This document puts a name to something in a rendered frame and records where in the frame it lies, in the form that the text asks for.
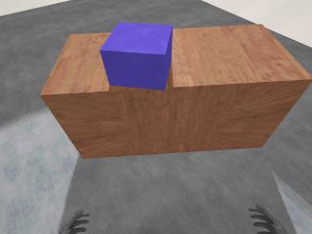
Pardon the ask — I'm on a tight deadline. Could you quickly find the right robot hand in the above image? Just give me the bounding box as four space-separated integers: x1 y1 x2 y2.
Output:
249 203 289 234

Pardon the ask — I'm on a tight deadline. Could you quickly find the carton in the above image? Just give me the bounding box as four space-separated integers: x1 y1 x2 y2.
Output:
99 22 173 91

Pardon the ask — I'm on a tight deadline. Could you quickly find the left robot hand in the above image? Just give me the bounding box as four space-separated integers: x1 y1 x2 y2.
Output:
59 209 90 234

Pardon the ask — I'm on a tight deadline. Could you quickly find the pedestal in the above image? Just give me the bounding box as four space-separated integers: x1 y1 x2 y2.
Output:
40 24 312 159

